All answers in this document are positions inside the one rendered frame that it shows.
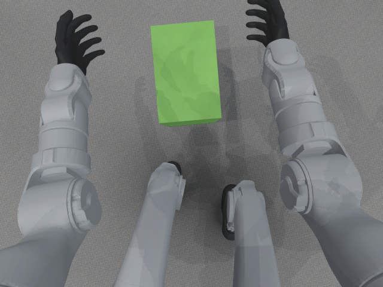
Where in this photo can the right robot upper arm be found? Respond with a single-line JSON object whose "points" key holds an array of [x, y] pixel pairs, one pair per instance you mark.
{"points": [[326, 191]]}

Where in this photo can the robot left forearm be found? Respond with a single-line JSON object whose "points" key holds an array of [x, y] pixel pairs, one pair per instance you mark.
{"points": [[63, 129]]}

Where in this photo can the right robot hand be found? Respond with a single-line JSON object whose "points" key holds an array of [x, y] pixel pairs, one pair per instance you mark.
{"points": [[275, 26]]}

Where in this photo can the carton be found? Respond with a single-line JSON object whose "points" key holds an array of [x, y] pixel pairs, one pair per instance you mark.
{"points": [[186, 73]]}

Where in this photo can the left robot hand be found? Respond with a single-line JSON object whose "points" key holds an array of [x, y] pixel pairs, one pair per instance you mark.
{"points": [[68, 47]]}

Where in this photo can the robot right shin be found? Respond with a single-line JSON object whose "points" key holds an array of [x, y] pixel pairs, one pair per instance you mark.
{"points": [[245, 184]]}

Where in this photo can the robot right forearm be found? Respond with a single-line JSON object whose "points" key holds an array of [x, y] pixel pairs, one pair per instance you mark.
{"points": [[304, 130]]}

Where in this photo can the left robot upper arm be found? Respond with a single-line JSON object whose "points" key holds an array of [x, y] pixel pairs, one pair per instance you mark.
{"points": [[54, 218]]}

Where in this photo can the left robot foot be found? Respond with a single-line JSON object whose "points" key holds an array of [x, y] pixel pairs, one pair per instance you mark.
{"points": [[177, 165]]}

